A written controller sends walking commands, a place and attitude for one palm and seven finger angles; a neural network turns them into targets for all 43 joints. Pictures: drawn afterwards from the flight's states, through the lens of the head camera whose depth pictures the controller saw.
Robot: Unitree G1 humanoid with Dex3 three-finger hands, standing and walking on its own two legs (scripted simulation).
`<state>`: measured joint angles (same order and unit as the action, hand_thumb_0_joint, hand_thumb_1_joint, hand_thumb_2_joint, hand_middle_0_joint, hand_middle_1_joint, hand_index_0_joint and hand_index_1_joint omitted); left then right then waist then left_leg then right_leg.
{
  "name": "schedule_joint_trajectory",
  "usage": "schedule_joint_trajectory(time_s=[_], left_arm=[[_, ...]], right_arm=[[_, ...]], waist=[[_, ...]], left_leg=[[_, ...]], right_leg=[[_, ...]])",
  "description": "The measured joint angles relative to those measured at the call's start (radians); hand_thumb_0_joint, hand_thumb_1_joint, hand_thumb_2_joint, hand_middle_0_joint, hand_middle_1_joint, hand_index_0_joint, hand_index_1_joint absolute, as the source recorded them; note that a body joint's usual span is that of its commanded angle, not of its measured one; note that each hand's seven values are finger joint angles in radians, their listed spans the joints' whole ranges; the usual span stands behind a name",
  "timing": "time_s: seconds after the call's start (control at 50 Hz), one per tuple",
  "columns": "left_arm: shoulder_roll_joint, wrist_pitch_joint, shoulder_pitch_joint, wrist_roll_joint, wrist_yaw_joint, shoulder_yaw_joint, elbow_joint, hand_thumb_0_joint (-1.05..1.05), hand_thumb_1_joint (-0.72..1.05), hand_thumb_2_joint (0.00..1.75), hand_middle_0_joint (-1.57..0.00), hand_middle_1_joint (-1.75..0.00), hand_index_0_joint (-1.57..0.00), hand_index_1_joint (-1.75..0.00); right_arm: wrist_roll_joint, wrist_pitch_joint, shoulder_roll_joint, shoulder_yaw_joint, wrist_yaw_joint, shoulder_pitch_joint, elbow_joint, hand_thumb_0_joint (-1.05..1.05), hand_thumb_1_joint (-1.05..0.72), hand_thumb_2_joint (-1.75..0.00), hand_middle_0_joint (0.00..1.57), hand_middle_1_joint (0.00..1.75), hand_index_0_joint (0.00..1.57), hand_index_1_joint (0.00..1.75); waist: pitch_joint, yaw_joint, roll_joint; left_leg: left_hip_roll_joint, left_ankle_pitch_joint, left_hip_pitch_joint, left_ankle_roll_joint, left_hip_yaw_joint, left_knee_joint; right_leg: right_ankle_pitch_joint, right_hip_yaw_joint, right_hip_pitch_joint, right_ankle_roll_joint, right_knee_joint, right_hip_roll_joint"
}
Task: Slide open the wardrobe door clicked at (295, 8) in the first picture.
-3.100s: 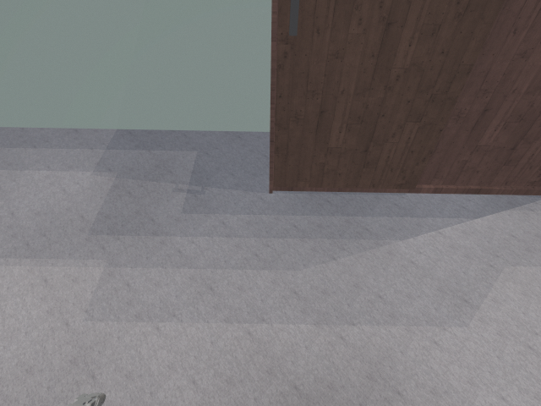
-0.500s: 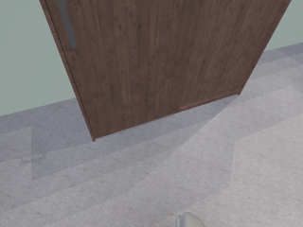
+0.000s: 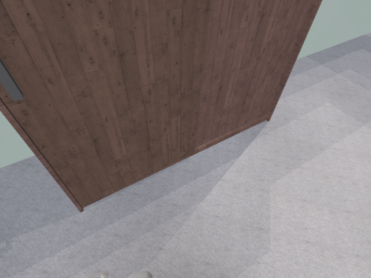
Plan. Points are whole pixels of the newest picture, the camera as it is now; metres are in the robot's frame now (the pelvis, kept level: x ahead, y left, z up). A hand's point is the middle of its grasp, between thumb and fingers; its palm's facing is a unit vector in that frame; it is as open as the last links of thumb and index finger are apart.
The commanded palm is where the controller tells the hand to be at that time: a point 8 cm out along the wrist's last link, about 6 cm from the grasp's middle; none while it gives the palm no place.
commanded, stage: turn to face it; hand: left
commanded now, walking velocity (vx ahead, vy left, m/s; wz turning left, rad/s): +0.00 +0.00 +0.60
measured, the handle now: out of the picture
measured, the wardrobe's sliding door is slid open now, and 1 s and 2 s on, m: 0.00 0.00 0.00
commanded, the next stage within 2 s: take the last steps up to it in 0.80 s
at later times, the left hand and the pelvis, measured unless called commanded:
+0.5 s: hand out of the picture +0.07 +0.25 -0.16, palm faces +0.30 -0.92 -0.26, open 7.4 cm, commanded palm none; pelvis +0.04 +0.02 +0.01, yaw +15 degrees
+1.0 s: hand out of the picture -0.03 +0.13 -0.15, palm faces +0.52 -0.82 -0.25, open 7.4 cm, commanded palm none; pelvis +0.03 -0.05 +0.01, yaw +29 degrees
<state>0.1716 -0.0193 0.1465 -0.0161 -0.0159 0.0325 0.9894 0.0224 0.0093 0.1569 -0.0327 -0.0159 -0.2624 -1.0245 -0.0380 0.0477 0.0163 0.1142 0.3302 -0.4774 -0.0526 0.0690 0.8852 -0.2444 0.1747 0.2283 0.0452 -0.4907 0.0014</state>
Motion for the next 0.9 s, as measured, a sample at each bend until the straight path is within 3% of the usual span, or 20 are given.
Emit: schedule_joint_trajectory(time_s=[0.08,0.1,0.12,0.16,0.22,0.28,0.46,0.58,0.64,0.68,0.74,0.82,0.9], left_arm=[[0.000,0.013,0.019,0.001,-0.002,0.006,-0.009,0.00,0.93,0.90,-0.20,-0.30,-0.20,-0.30],[0.004,0.019,0.027,0.004,-0.002,0.010,-0.011,0.00,0.92,0.90,-0.20,-0.30,-0.20,-0.30],[0.010,0.029,0.034,0.007,-0.002,0.015,-0.012,0.00,0.92,0.90,-0.20,-0.30,-0.20,-0.30],[0.021,0.050,0.047,0.006,-0.006,0.023,-0.009,0.00,0.92,0.90,-0.20,-0.30,-0.20,-0.29],[0.036,0.064,0.053,0.002,-0.003,0.037,0.003,0.00,0.92,0.90,-0.20,-0.30,-0.20,-0.29],[0.051,0.066,0.057,0.002,0.000,0.047,0.001,0.01,0.92,0.90,-0.20,-0.30,-0.20,-0.29],[0.078,0.078,0.036,0.003,-0.004,0.059,-0.028,0.01,0.91,0.90,-0.20,-0.30,-0.19,-0.29],[0.065,0.075,0.003,0.009,-0.007,0.046,-0.064,0.01,0.91,0.90,-0.20,-0.30,-0.19,-0.29],[0.049,0.062,0.002,0.012,-0.008,0.033,-0.087,0.01,0.91,0.90,-0.20,-0.30,-0.19,-0.29],[0.038,0.046,0.014,0.006,-0.009,0.025,-0.100,0.01,0.91,0.90,-0.20,-0.30,-0.20,-0.29],[0.015,0.045,0.041,0.001,-0.009,0.009,-0.104,0.01,0.91,0.90,-0.20,-0.30,-0.20,-0.29],[-0.001,0.041,0.076,0.001,-0.007,-0.001,-0.089,0.01,0.91,0.90,-0.20,-0.30,-0.20,-0.30],[-0.011,0.030,0.103,0.000,-0.004,-0.009,-0.071,0.01,0.91,0.90,-0.20,-0.30,-0.20,-0.30]], right_arm=[[0.000,0.011,0.005,0.000,0.016,-0.002,-0.003,0.01,-0.93,-0.90,0.20,0.30,0.20,0.29],[0.002,0.010,0.006,-0.001,0.019,-0.003,0.000,0.01,-0.93,-0.90,0.20,0.30,0.20,0.29],[0.005,0.011,0.003,-0.002,0.022,0.002,0.006,0.01,-0.93,-0.90,0.20,0.30,0.20,0.29],[0.009,0.007,0.002,-0.001,0.020,0.016,0.022,0.01,-0.93,-0.90,0.20,0.30,0.20,0.29],[0.007,-0.001,0.001,0.000,0.010,0.030,0.043,0.01,-0.92,-0.90,0.20,0.30,0.20,0.29],[0.003,-0.005,0.003,-0.001,0.008,0.038,0.053,0.01,-0.91,-0.90,0.20,0.30,0.20,0.29],[0.001,0.009,0.026,-0.022,0.015,0.045,0.070,0.00,-0.91,-0.90,0.20,0.30,0.20,0.30],[0.007,0.027,0.055,-0.038,0.018,0.050,0.077,0.01,-0.90,-0.90,0.20,0.30,0.21,0.30],[0.006,0.039,0.072,-0.046,0.021,0.050,0.082,0.01,-0.90,-0.90,0.20,0.30,0.20,0.30],[-0.001,0.047,0.084,-0.054,0.024,0.049,0.086,0.01,-0.90,-0.90,0.20,0.30,0.20,0.30],[0.004,0.065,0.097,-0.066,0.025,0.049,0.082,0.01,-0.91,-0.90,0.20,0.30,0.20,0.29],[0.007,0.066,0.106,-0.066,0.035,0.052,0.076,0.01,-0.91,-0.90,0.20,0.30,0.20,0.29],[0.006,0.070,0.105,-0.059,0.034,0.055,0.056,0.01,-0.91,-0.90,0.19,0.30,0.20,0.29]], waist=[[0.007,-0.025,-0.020],[0.010,-0.028,-0.031],[0.009,-0.033,-0.046],[0.003,-0.036,-0.056],[-0.009,-0.033,-0.058],[-0.015,-0.039,-0.056],[-0.016,-0.033,-0.028],[-0.016,-0.016,-0.003],[-0.011,-0.014,0.014],[-0.004,-0.022,0.025],[0.000,-0.025,0.033],[-0.003,-0.027,0.024],[-0.010,-0.037,0.012]], left_leg=[[-0.026,-0.060,0.100,0.008,0.043,-0.195],[-0.041,-0.060,0.115,0.047,0.046,-0.221],[-0.057,-0.047,0.111,0.083,0.048,-0.209],[-0.073,-0.034,0.109,0.123,0.050,-0.207],[-0.097,-0.068,0.134,0.131,0.038,-0.277],[-0.120,-0.114,0.163,0.137,0.021,-0.360],[-0.161,-0.176,0.179,0.128,-0.075,-0.443],[-0.179,-0.187,0.155,0.099,-0.143,-0.423],[-0.188,-0.185,0.132,0.075,-0.175,-0.392],[-0.194,-0.123,0.095,0.056,-0.187,-0.320],[-0.196,0.073,0.009,0.036,-0.154,-0.037],[-0.149,0.025,-0.039,0.009,-0.109,0.224],[-0.105,0.022,0.000,-0.016,-0.103,0.230]], right_leg=[[-0.074,0.047,-0.027,-0.033,-0.068,0.033],[-0.103,0.055,-0.019,-0.044,-0.107,0.050],[-0.165,0.045,0.003,-0.062,-0.169,0.065],[-0.281,-0.020,0.081,-0.084,-0.363,0.062],[-0.240,-0.092,0.181,-0.102,-0.575,0.061],[-0.167,-0.132,0.230,-0.122,-0.621,0.077],[-0.149,-0.183,0.216,-0.152,-0.505,0.083],[-0.189,-0.182,0.152,-0.134,-0.345,0.044],[-0.138,-0.174,0.080,-0.118,-0.183,0.020],[-0.078,-0.162,0.034,-0.082,-0.070,0.014],[-0.058,-0.129,0.022,-0.030,-0.075,0.029],[-0.030,-0.095,-0.017,-0.019,-0.018,0.051],[-0.019,-0.059,-0.029,-0.016,0.003,0.069]])
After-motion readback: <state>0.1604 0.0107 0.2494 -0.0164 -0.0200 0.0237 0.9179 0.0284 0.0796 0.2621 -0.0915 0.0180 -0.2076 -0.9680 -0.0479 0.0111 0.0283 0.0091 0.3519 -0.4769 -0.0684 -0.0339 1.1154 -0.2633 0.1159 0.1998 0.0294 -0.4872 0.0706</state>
